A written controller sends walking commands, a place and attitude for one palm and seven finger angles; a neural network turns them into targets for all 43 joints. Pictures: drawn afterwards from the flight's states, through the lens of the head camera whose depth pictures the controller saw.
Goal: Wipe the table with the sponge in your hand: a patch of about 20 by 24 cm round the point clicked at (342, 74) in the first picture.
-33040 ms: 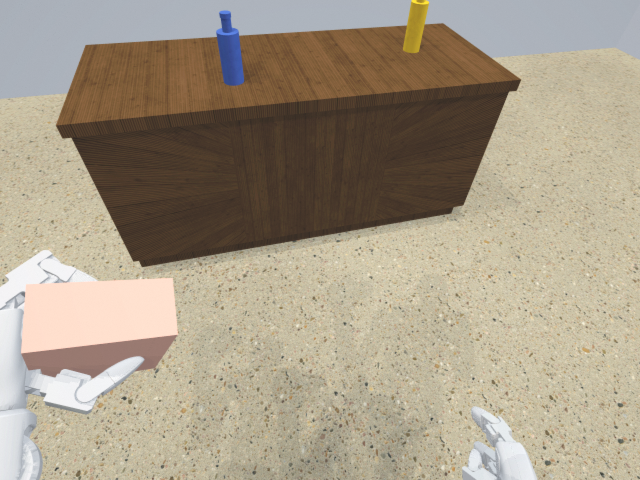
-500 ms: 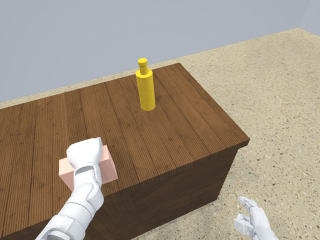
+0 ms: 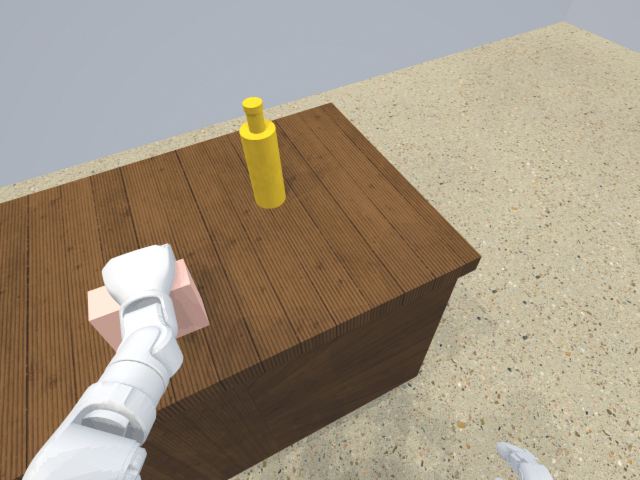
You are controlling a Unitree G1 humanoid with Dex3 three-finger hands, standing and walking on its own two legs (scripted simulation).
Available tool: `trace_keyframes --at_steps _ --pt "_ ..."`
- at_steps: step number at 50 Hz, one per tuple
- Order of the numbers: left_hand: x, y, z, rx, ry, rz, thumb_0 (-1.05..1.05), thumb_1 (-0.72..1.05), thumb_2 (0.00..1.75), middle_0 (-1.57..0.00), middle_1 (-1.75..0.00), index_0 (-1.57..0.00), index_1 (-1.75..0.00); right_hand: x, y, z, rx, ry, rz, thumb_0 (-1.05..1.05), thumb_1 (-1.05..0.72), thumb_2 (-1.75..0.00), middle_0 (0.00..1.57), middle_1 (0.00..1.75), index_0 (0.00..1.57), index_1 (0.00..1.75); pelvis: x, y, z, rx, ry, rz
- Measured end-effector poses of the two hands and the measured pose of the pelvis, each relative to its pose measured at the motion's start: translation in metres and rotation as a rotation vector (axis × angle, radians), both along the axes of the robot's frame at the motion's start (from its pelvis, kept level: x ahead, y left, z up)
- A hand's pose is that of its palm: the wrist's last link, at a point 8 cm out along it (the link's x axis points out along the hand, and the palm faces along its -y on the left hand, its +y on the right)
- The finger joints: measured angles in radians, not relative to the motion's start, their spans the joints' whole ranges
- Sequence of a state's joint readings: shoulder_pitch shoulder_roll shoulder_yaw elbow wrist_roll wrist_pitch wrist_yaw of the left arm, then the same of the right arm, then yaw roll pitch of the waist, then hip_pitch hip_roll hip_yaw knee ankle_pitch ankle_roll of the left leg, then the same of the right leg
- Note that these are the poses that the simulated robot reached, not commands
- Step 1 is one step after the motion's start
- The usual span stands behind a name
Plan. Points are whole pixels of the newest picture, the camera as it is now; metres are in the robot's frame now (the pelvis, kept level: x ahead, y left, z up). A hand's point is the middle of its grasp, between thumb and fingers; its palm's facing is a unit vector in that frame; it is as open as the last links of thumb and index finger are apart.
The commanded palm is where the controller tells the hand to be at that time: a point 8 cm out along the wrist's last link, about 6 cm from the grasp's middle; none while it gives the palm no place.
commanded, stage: wipe forward along the third lane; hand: left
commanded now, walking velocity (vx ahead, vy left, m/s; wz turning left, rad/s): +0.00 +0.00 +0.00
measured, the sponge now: (156, 315) +0.34 +0.28 -0.04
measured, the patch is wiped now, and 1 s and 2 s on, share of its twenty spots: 0.85 1.00 1.00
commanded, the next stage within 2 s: wipe back along the third lane in 0.88 s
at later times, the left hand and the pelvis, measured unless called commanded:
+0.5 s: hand (145, 271) +0.40 +0.30 +0.00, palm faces -0.11 +0.00 -0.99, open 9.5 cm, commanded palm +0.38 +0.29 +0.03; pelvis +0.00 +0.02 +0.00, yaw +0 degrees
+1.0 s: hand (137, 247) +0.44 +0.33 +0.00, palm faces -0.12 +0.00 -0.99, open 9.5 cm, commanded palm +0.42 +0.31 +0.03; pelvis +0.01 +0.04 -0.01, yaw -1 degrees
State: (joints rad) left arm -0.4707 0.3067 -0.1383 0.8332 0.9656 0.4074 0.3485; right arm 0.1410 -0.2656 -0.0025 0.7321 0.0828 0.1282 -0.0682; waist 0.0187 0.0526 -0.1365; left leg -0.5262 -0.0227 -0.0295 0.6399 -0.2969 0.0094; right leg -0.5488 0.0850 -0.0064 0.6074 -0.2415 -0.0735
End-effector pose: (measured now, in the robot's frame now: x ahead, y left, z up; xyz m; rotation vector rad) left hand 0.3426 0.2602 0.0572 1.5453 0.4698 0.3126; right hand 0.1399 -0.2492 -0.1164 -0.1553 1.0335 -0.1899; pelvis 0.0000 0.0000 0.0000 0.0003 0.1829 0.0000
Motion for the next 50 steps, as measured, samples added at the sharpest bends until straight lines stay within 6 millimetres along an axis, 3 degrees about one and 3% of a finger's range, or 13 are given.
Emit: trace_keyframes --at_steps 14,50 --pt "0.024 0.017 0.001 0.009 0.012 -0.013 0.01 -0.46 1.09 -0.79 -1.4 -0.79 -1.4 -0.005 0.008 0.0 -0.009 0.01 0.004 0.01 -0.91 -0.9 0.2 0.3 0.2 0.3 -0.002 0.006 -0.002 -0.01 0.034 0.007" --pt "0.09 0.058 0.001 0.017 0.018 -0.006 0.01 -0.47 1.1 -0.8 -1.39 -0.79 -1.41 -0.069 0.024 -0.011 -0.033 0.191 -0.061 0.01 -0.91 -0.9 0.2 0.3 0.2 0.3 0.006 0.037 -0.01 -0.043 0.132 0.0"
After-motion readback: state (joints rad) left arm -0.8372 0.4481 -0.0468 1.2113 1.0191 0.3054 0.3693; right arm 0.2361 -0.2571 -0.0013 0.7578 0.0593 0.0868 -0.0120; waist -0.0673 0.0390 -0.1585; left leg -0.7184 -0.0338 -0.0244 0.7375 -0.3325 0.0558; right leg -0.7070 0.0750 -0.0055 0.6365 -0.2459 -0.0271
